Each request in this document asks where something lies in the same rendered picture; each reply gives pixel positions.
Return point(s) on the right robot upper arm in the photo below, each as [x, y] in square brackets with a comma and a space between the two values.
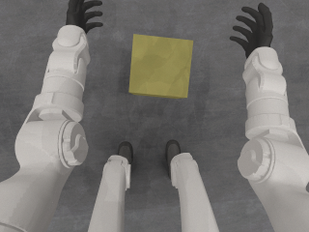
[278, 172]

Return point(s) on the robot thigh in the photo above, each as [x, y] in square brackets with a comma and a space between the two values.
[196, 211]
[109, 210]

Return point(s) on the robot left forearm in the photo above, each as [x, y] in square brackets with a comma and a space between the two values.
[64, 79]

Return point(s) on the robot right hand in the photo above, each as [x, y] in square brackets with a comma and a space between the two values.
[261, 35]

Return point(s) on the left robot upper arm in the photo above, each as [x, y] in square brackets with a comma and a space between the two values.
[47, 152]

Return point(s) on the robot left thigh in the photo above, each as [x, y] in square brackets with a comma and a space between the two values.
[109, 210]

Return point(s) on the robot right thigh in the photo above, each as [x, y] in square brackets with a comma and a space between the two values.
[196, 211]

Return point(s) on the robot right forearm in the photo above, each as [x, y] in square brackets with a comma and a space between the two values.
[266, 99]

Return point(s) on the carton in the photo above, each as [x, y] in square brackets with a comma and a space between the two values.
[160, 67]

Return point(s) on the robot left hand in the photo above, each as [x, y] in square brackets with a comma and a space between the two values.
[76, 14]

